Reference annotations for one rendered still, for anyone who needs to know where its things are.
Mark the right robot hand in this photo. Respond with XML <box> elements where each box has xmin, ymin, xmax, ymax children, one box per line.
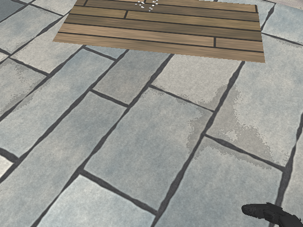
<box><xmin>241</xmin><ymin>202</ymin><xmax>303</xmax><ymax>227</ymax></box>

